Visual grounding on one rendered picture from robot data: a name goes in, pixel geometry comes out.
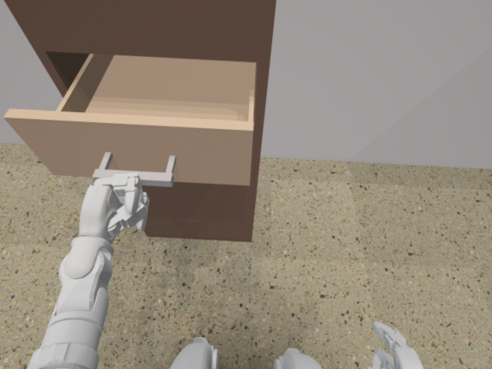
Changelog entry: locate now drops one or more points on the handle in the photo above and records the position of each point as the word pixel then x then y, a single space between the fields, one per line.
pixel 147 178

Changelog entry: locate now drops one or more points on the left robot forearm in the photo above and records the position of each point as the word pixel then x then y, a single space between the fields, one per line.
pixel 73 332

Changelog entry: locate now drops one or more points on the drawer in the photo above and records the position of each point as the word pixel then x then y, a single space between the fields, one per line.
pixel 144 109

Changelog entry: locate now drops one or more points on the robot right hand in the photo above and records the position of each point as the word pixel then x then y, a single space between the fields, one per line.
pixel 404 357

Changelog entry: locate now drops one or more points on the cabinet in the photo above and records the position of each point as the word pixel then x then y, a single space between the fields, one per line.
pixel 64 33

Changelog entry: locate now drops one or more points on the left robot thigh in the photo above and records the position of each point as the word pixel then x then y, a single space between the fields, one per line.
pixel 196 356

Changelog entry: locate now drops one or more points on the robot left shin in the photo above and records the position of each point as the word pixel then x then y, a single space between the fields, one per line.
pixel 200 340

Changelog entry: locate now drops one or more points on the robot left hand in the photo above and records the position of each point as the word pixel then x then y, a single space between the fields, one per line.
pixel 101 204

